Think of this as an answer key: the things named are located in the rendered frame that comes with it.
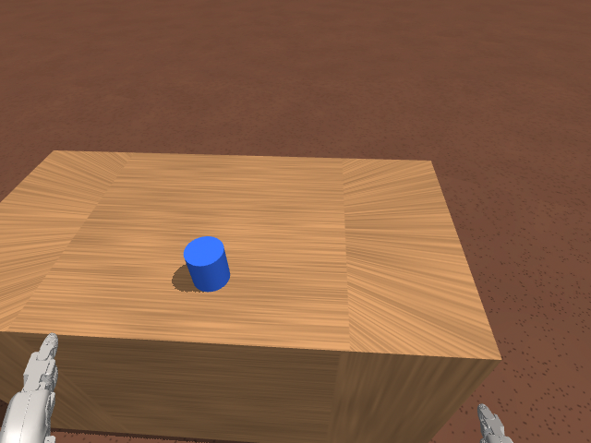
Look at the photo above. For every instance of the can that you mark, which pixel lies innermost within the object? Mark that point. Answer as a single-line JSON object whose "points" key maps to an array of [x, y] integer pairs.
{"points": [[207, 263]]}

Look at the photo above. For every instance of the right robot hand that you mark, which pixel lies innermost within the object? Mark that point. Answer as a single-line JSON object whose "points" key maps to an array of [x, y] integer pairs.
{"points": [[491, 426]]}

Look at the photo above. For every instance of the left robot hand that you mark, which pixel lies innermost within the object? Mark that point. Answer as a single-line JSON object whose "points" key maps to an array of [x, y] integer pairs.
{"points": [[28, 414]]}

